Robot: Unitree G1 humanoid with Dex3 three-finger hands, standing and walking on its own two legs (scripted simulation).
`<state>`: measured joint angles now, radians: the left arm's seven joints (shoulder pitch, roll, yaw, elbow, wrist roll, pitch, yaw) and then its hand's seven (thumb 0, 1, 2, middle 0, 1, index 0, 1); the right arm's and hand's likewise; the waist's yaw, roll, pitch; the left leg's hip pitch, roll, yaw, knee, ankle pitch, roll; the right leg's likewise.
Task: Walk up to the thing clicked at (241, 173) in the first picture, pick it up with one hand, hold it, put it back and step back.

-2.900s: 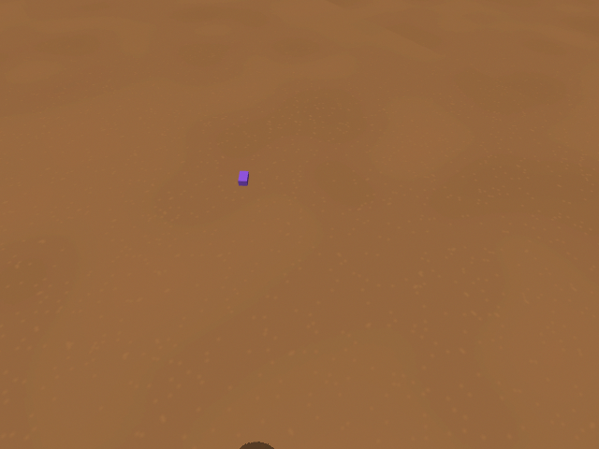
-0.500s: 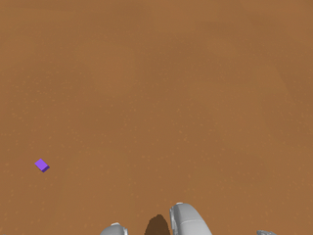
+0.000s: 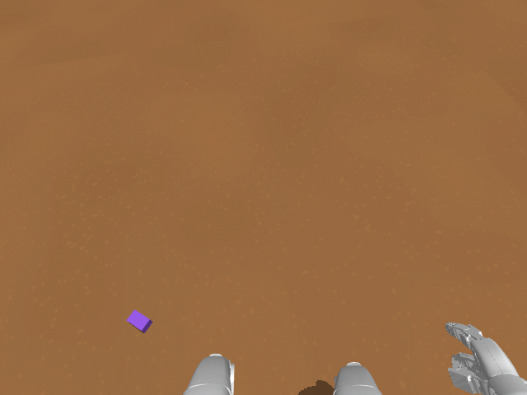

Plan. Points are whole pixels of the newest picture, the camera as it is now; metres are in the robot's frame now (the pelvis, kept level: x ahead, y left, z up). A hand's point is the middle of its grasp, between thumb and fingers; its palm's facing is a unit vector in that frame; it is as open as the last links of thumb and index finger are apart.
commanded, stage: walk up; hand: left
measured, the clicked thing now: (139, 321) +0.43 +0.52 -0.71
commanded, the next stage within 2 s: none
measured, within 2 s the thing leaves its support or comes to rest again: neither
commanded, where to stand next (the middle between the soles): +0.02 +0.45 m, yaw -28 degrees
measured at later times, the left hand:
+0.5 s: hand out of the picture +0.12 +0.51 -0.10, palm faces -0.21 -0.78 -0.59, open 7.4 cm
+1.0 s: hand out of the picture +0.10 +0.78 -0.13, palm faces -0.29 -0.79 -0.54, open 7.4 cm
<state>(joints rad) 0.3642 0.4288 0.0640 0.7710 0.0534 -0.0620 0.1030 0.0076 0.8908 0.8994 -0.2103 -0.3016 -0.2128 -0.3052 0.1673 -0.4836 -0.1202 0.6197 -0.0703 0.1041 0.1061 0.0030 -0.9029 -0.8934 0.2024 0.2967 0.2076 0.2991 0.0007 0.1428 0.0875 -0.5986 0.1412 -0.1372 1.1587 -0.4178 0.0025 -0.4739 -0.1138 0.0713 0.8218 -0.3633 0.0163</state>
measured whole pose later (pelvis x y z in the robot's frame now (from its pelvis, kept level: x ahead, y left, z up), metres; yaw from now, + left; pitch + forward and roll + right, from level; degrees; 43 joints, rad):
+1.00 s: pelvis -0.08 +0.50 +0.01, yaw -20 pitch -2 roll -2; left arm 0.28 0.48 0.10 0.89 0.00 0.00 0.10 0.01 0.90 0.90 -0.20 -0.30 -0.20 -0.30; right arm 0.31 -0.34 -0.05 0.77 -0.05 0.08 0.04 0.00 -0.90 -0.89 0.20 0.30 0.21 0.30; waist -0.04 0.01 0.13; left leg -0.39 0.04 0.06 0.86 -0.45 0.03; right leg -0.65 0.09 0.09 1.32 -0.39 -0.02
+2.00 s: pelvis -0.05 +0.44 +0.04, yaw -31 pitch -1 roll +0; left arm 0.11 0.31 0.04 0.98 0.02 -0.01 0.01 0.01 0.90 0.90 -0.20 -0.30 -0.21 -0.30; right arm 0.21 -0.39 -0.02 1.02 -0.01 -0.01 -0.02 0.00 -0.90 -0.89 0.20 0.30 0.21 0.30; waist 0.01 0.02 0.07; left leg -0.27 0.03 -0.02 0.61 -0.29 0.01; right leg -0.22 0.04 -0.06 0.53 -0.30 -0.07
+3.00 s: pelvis -0.04 +0.47 +0.06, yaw -29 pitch -2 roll -1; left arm 0.09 0.33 0.04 1.14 0.01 0.00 -0.01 0.01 0.90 0.90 -0.20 -0.30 -0.20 -0.30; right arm 0.11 -0.34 0.00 1.12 -0.02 -0.02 0.00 0.00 -0.90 -0.89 0.20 0.30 0.21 0.30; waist 0.01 0.00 0.06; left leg -0.16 0.00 -0.02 0.37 -0.18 0.01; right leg -0.11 0.01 -0.07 0.33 -0.19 -0.02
